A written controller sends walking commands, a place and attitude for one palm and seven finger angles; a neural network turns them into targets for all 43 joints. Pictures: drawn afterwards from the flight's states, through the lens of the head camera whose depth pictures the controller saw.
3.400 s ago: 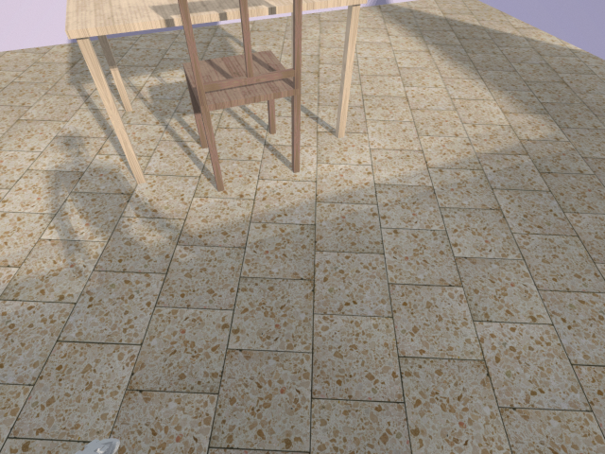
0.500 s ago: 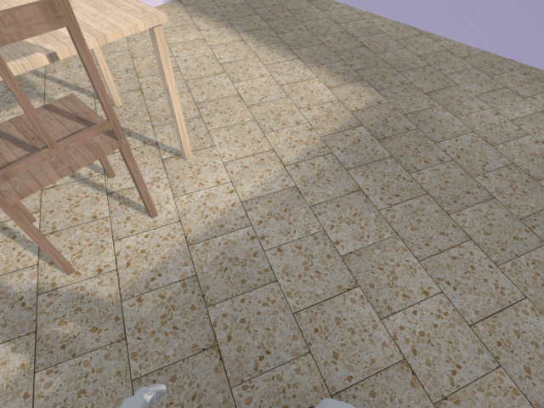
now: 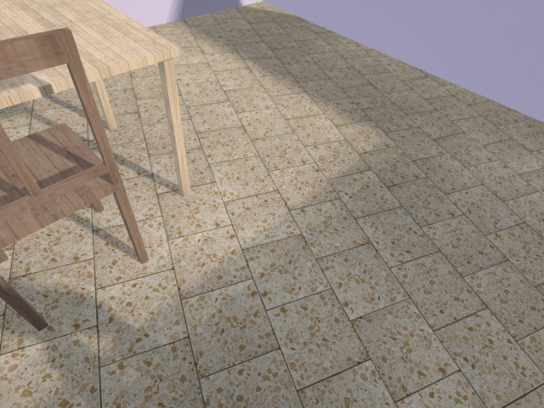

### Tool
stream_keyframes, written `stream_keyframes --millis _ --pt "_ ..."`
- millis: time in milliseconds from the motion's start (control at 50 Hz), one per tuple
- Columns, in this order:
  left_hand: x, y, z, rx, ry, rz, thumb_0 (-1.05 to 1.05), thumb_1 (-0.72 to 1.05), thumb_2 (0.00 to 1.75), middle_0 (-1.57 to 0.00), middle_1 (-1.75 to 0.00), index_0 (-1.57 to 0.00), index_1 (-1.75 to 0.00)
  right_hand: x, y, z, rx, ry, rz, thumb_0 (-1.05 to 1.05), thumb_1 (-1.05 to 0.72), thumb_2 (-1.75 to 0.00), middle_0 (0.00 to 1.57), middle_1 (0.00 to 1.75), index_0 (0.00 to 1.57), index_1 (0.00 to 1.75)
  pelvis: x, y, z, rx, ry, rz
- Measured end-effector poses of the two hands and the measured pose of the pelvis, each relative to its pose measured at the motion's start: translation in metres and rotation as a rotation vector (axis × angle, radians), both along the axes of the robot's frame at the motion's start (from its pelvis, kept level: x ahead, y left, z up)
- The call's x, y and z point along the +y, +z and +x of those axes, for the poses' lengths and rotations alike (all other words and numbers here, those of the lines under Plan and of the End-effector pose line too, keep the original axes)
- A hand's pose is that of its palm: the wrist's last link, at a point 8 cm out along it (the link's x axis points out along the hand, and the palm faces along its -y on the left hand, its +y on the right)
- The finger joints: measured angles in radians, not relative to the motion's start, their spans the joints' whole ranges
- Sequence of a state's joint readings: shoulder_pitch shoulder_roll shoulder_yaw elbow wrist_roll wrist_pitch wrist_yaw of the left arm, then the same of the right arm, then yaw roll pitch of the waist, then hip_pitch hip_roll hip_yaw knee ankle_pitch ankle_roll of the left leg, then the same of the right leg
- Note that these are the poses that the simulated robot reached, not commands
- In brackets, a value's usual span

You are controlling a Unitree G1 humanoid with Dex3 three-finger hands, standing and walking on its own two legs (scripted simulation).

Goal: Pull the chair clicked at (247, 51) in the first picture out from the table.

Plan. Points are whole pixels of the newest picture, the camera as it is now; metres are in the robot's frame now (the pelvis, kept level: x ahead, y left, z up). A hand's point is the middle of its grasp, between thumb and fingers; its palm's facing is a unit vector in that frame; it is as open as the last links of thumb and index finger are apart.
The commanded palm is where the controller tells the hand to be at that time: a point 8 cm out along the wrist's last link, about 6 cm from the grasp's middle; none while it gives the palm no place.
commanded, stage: walk to a spot facing it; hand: left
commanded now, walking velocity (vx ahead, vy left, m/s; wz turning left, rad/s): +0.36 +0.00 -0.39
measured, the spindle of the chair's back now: (7, 148) +0.63 +0.65 -0.06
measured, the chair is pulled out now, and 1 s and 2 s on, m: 0.00 0.00 0.00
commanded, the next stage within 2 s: turn to face it in 0.40 s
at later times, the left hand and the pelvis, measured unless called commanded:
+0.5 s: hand (223, 290) +0.37 +0.11 -0.17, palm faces -0.17 -0.97 -0.19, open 7.3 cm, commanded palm none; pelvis +0.23 -0.05 -0.02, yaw -11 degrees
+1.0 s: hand (201, 276) +0.41 +0.16 -0.18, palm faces +0.03 -0.98 -0.20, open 7.3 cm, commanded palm none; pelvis +0.35 -0.03 -0.01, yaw -1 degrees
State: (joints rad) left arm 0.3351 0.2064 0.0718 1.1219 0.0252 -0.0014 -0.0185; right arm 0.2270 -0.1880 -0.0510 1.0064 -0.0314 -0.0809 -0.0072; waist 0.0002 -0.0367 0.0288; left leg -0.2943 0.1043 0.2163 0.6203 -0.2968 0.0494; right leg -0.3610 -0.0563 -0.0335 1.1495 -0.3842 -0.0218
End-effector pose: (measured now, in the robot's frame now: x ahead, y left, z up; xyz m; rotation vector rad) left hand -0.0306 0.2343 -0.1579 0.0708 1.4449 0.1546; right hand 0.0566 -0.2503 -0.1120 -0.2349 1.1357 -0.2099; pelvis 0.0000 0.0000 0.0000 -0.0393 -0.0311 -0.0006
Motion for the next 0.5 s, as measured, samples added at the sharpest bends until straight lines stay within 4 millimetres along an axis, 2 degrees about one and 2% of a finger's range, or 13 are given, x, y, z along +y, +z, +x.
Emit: stream_keyframes --millis 140,240,300,360,420,460,500 --pt "0.005 0.019 0.105 -0.097 -0.048 -0.007 0.01 0.92 0.9 -0.2 -0.3 -0.19 -0.3 0.046 -0.003 -0.013 0.165 -0.1 0.096 0.01 -0.91 -0.9 0.2 0.3 0.2 0.3 0.01 0.016 0.058 0.015 -0.047 0.014" --pt "-0.002 0.022 0.184 -0.127 -0.119 0.001 0.01 0.93 0.9 -0.2 -0.3 -0.19 -0.3 0.072 -0.011 -0.026 0.285 -0.207 0.173 0.01 -0.91 -0.9 0.2 0.3 0.2 0.3 0.007 0.014 0.101 0.016 -0.087 0.025" --pt "-0.013 0.022 0.238 -0.15 -0.181 0.004 0.01 0.93 0.9 -0.2 -0.3 -0.19 -0.3 0.08 -0.015 -0.032 0.359 -0.273 0.21 0.01 -0.9 -0.9 0.2 0.3 0.2 0.3 0.0 0.01 0.129 0.016 -0.113 0.031" --pt "-0.032 0.02 0.299 -0.192 -0.248 0.007 0.01 0.92 0.9 -0.19 -0.3 -0.19 -0.3 0.081 -0.02 -0.033 0.434 -0.335 0.238 0.01 -0.9 -0.9 0.2 0.3 0.2 0.3 -0.011 0.003 0.159 0.018 -0.141 0.034" --pt "-0.055 0.016 0.358 -0.266 -0.298 0.013 0.01 0.92 0.9 -0.2 -0.3 -0.19 -0.3 0.07 -0.029 -0.024 0.498 -0.379 0.256 0.01 -0.9 -0.9 0.2 0.3 0.2 0.3 -0.028 -0.01 0.192 0.013 -0.165 0.032" --pt "-0.066 0.011 0.389 -0.327 -0.3 0.025 0.01 0.92 0.9 -0.2 -0.3 -0.19 -0.3 0.054 -0.038 -0.008 0.515 -0.392 0.26 0.01 -0.9 -0.9 0.2 0.3 0.2 0.3 -0.041 -0.02 0.213 0.01 -0.174 0.05" --pt "-0.074 0.013 0.405 -0.343 -0.296 0.031 0.01 0.92 0.9 -0.2 -0.3 -0.2 -0.3 0.033 -0.044 0.023 0.477 -0.387 0.235 0.01 -0.9 -0.9 0.2 0.3 0.2 0.3 -0.047 -0.019 0.226 -0.001 -0.19 0.044"
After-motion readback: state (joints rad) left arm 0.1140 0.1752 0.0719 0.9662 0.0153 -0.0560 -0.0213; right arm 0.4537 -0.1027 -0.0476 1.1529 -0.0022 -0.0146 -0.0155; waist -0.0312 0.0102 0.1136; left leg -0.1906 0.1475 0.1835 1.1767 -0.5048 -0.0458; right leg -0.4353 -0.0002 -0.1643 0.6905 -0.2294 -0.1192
